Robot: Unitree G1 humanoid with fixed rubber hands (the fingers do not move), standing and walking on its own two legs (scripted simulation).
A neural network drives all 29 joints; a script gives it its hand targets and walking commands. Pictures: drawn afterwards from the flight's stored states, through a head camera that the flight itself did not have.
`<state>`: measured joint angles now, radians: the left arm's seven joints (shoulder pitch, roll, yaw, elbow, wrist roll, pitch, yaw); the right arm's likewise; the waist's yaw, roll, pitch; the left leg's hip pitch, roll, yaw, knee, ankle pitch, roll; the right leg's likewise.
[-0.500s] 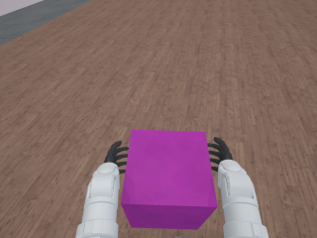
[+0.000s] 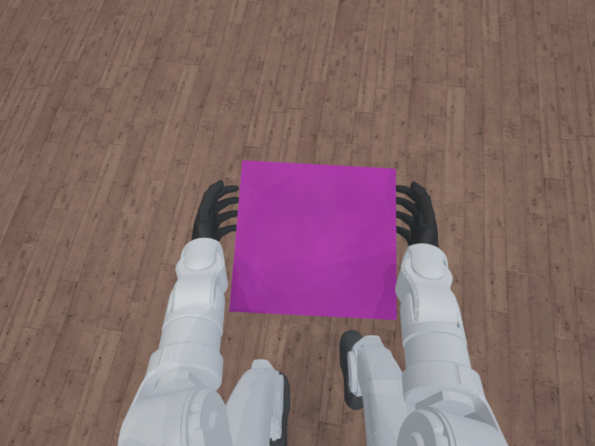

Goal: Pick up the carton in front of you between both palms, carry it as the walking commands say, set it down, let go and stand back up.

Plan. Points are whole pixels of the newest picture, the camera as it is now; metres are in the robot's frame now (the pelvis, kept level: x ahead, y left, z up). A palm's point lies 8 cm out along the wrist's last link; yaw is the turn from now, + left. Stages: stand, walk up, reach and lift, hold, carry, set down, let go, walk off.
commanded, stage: set down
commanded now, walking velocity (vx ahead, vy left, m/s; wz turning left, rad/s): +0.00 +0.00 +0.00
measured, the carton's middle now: (310, 248) +0.39 -0.01 -0.17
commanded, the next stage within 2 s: none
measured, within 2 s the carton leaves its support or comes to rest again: rests again in 1.92 s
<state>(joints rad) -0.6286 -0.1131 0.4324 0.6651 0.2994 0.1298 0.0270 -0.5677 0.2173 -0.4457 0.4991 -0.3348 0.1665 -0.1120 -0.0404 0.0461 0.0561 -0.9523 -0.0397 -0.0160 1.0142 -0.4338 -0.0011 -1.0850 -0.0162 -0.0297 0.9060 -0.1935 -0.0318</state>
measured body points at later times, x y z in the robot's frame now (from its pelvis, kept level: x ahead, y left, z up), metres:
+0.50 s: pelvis -0.01 +0.02 -0.14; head +0.23 +0.00 +0.24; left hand +0.46 +0.12 -0.23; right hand +0.41 -0.18 -0.22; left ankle +0.02 +0.12 -0.66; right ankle +0.12 -0.10 -0.66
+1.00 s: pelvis -0.04 +0.02 -0.25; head +0.28 +0.01 +0.07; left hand +0.50 +0.10 -0.38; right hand +0.42 -0.18 -0.38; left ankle +0.02 +0.12 -0.66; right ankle +0.12 -0.11 -0.66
